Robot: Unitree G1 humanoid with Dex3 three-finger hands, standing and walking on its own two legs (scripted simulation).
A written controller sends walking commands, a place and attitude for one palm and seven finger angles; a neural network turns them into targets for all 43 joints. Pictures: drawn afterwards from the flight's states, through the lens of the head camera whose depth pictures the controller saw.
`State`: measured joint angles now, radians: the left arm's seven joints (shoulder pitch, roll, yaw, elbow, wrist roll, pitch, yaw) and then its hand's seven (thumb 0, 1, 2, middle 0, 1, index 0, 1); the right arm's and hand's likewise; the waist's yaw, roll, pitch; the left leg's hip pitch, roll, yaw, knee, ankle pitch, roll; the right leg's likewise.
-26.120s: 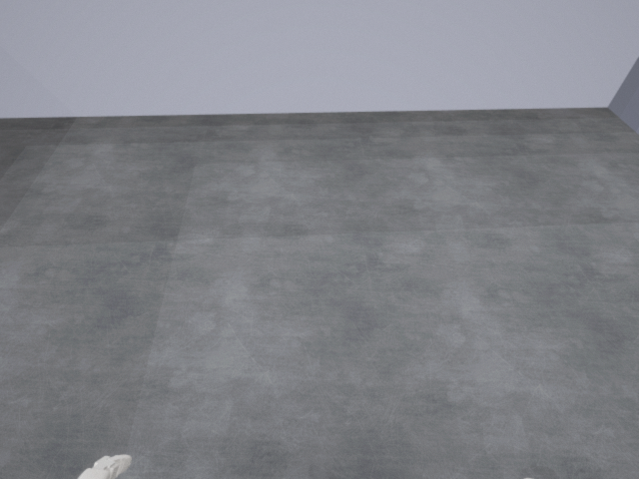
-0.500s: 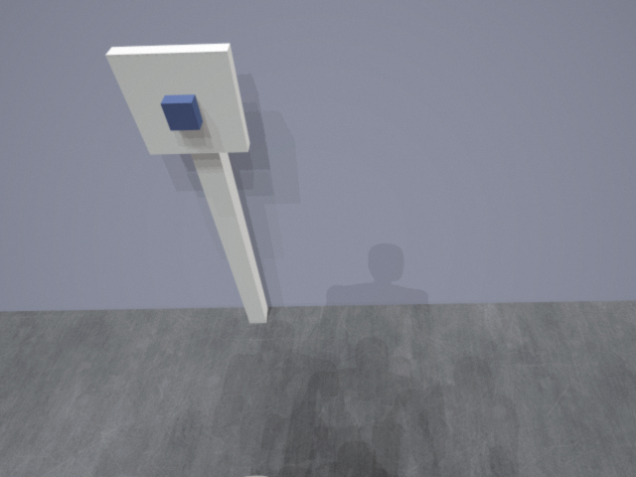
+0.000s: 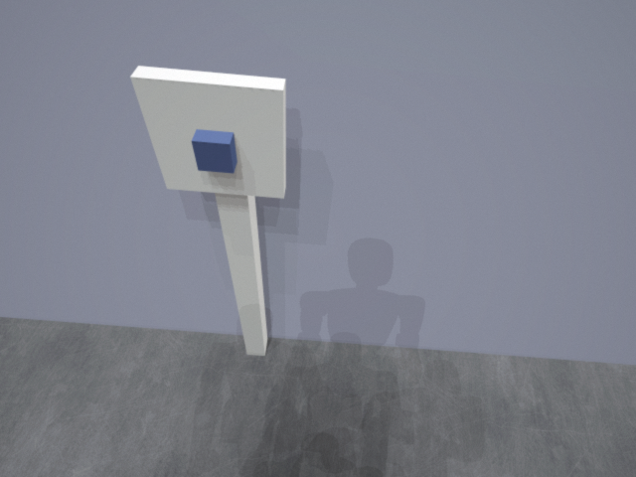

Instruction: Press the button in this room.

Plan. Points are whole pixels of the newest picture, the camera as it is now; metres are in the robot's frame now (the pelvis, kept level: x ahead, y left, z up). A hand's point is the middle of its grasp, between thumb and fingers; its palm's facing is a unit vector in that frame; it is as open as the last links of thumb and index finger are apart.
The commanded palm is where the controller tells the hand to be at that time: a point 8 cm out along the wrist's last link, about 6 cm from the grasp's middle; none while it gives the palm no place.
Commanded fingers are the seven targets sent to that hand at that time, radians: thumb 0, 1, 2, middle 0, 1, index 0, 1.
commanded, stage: come to a stop and stand still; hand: left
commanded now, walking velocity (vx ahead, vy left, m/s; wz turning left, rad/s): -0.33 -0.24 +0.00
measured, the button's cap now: (216, 150) +0.52 +0.21 +0.10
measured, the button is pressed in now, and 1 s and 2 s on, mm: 0 0 0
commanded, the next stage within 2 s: look again from close up in 1.48 s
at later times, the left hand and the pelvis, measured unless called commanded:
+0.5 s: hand out of the picture +0.06 +0.11 -0.15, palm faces +0.00 -0.96 -0.28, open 7.3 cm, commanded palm none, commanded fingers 0.00 0.90 0.90 -0.20 -0.30 -0.20 -0.30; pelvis -0.01 -0.07 +0.00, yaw +0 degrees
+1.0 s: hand out of the picture -0.05 +0.16 -0.17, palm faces +0.06 -0.98 -0.18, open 7.4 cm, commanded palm none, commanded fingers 0.00 0.90 0.90 -0.20 -0.30 -0.20 -0.30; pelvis -0.03 -0.03 +0.01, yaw +1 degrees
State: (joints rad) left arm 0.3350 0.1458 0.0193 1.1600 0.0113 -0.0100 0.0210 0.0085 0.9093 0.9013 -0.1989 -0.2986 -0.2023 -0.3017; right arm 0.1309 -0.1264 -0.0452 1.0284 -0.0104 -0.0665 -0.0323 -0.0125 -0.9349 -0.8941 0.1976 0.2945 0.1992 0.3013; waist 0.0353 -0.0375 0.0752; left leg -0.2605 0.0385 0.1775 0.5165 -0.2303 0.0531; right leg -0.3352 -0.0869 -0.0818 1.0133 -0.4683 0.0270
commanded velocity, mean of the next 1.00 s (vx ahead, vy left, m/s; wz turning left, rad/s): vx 0.02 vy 0.02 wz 0.00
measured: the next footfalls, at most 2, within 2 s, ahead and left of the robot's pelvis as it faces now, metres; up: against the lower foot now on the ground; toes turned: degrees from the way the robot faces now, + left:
right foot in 0.36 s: +0.05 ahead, -0.19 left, +0.00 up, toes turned -5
left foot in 0.84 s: -0.03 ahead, +0.09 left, +0.00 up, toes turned +5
